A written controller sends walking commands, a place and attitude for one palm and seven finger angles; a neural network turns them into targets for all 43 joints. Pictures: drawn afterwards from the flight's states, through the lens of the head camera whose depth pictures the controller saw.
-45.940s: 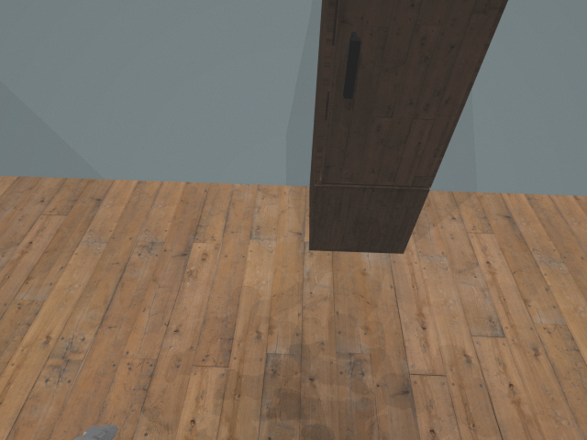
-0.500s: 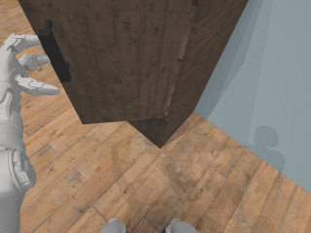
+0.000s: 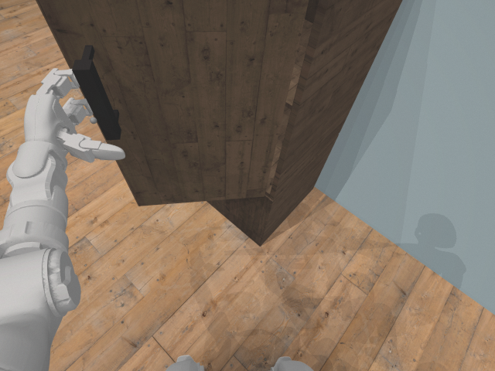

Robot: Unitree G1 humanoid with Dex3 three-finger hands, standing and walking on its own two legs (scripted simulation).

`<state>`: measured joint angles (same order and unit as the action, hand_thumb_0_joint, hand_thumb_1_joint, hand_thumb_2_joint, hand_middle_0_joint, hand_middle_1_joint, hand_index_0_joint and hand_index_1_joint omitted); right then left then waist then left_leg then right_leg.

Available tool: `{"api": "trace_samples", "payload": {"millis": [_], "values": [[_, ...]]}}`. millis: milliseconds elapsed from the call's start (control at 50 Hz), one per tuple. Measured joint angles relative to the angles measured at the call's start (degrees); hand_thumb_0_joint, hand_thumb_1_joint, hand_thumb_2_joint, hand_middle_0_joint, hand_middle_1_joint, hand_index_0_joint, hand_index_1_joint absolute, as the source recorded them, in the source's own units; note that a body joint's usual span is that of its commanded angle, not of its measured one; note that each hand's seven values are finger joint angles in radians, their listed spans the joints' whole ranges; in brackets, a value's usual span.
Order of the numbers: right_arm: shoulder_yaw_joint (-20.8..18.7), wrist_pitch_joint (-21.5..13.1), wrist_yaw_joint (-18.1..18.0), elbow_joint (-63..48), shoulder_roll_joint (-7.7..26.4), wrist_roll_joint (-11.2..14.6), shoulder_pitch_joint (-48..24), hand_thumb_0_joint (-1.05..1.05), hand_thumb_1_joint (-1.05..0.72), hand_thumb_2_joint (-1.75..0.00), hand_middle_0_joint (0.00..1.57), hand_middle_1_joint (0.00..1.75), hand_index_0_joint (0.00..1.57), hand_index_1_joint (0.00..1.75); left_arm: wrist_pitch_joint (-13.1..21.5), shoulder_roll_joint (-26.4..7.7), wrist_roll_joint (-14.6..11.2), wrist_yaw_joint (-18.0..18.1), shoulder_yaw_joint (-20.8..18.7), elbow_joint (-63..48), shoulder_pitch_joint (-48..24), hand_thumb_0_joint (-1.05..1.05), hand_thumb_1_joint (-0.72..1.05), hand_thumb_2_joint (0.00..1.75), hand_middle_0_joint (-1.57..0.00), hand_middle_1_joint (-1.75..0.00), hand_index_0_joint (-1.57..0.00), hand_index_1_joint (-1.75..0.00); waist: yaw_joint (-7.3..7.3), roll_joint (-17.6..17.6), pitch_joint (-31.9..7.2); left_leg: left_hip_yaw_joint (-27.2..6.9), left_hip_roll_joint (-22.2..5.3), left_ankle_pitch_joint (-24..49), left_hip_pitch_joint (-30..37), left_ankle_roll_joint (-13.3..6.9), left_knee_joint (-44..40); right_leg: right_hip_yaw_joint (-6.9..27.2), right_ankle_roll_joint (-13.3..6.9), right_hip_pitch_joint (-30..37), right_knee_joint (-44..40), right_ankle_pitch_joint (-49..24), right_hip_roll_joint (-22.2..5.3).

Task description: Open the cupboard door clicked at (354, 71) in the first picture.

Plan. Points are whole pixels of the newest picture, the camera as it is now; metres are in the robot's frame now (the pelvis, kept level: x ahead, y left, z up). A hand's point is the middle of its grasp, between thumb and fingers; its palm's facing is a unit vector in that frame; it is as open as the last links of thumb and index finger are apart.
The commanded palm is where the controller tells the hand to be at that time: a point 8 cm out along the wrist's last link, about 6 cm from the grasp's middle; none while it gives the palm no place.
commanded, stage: slide the fingers in behind the handle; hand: left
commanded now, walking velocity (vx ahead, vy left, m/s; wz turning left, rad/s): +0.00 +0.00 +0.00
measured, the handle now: (101, 95) +0.54 +0.22 +0.11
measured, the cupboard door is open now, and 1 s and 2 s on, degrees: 49 49 53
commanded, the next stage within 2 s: close the thumb around the handle in 0.80 s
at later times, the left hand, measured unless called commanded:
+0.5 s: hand (115, 117) +0.49 +0.19 +0.11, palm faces +0.07 -1.00 -0.01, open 14.0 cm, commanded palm +0.46 +0.23 +0.11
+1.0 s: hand (115, 118) +0.49 +0.19 +0.11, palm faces +0.06 -1.00 +0.00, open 13.8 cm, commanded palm +0.47 +0.23 +0.11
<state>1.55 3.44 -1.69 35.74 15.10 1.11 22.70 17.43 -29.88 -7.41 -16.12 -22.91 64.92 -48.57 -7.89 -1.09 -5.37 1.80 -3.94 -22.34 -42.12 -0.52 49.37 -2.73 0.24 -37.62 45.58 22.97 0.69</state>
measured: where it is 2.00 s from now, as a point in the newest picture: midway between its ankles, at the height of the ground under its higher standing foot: outside the picture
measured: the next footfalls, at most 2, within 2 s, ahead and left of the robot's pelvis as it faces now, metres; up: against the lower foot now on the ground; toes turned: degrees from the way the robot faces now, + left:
none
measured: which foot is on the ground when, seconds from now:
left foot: down 0.00-1.00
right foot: down 0.00-1.00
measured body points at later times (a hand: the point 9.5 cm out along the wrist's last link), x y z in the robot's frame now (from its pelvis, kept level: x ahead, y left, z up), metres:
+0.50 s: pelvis +0.00 +0.00 +0.00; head +0.08 +0.01 +0.44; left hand +0.48 +0.24 +0.11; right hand +0.00 -0.26 -0.12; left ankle +0.01 +0.11 -0.70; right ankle -0.01 -0.13 -0.70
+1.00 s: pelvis +0.00 +0.00 +0.00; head +0.09 +0.01 +0.44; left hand +0.48 +0.24 +0.11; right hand +0.01 -0.28 -0.11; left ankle +0.01 +0.11 -0.70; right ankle -0.01 -0.13 -0.70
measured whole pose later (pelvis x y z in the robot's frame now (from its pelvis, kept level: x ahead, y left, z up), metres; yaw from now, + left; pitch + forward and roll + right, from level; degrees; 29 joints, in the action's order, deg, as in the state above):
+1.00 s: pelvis +0.00 +0.00 +0.00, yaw +0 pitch +16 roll -2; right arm 0.7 2.3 -1.3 37.0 15.5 0.6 22.6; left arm 18.5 -27.0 -6.2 -11.2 -20.8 66.0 -51.0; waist -8.3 -1.3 -5.0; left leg 1.5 -3.7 -22.0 -43.2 -0.2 49.4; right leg -2.9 -0.1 -39.0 46.4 23.2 0.6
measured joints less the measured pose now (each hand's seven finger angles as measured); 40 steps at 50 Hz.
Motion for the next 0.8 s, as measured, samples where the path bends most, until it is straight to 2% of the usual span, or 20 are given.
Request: {"api": "trace_samples", "payload": {"millis": [240,380,480,800], "values": [[-0.37,-0.75,0.04,0.85,0.30,-0.18,0.02,0.00,-0.91,-0.90,0.21,0.30,0.20,0.30,0.50,0.98,0.21,1.65,1.90,0.53,-1.89,-0.01,-0.50,0.30,-0.30,-1.20,-0.29,-1.20,-0.21,0.15,0.38,-0.51,0.19,0.22,-1.18,0.04,0.58,-0.46,-0.06,-0.96,0.59,-0.01,-0.15],[-0.64,-0.85,0.61,1.41,0.14,-0.61,0.65,0.00,-0.91,-0.90,0.21,0.30,0.20,0.30,0.57,3.48,0.94,4.24,2.64,0.04,-2.46,-0.01,-0.50,0.30,-0.30,-1.20,-0.29,-1.20,-0.35,-0.20,0.09,-0.27,0.31,0.19,-1.44,-0.02,0.66,-0.20,0.01,-1.42,0.91,0.07,-0.28],[-0.55,-0.85,0.96,1.40,-0.28,-0.72,0.99,0.00,-0.91,-0.90,0.21,0.30,0.20,0.30,0.92,3.56,1.62,6.18,2.23,0.40,-2.26,-0.01,-0.50,0.30,-0.30,-1.20,-0.30,-1.20,-0.47,-0.41,0.14,0.05,0.28,0.16,-1.18,-0.01,0.56,0.13,0.00,-1.44,1.15,0.17,-0.27],[-0.79,-0.91,0.74,1.78,-0.02,-0.54,0.79,0.00,-0.91,-0.90,0.21,0.30,0.20,0.30,1.49,3.64,0.95,5.58,2.24,0.28,-1.42,-0.01,-0.50,0.30,-0.29,-1.20,-0.28,-1.20,-0.13,-0.43,0.17,-0.12,0.19,0.31,-0.43,0.29,-0.05,0.01,-0.29,-0.75,0.73,0.18,-0.11]]}}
